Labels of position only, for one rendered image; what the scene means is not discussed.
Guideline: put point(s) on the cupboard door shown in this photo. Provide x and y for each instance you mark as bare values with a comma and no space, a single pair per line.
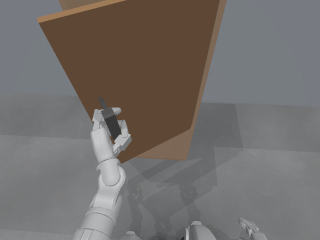
146,57

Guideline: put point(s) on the robot right shin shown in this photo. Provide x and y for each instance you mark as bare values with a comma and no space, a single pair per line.
196,223

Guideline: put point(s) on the right robot hand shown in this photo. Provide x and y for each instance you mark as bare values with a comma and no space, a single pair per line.
251,230

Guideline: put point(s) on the handle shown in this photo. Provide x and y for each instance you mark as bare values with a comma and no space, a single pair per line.
110,119

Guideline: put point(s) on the robot left forearm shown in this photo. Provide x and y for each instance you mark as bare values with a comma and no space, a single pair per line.
104,209

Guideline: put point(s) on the right robot thigh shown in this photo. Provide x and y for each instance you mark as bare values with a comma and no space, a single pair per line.
198,232

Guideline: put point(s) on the left robot hand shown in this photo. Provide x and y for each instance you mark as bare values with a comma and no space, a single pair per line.
100,137

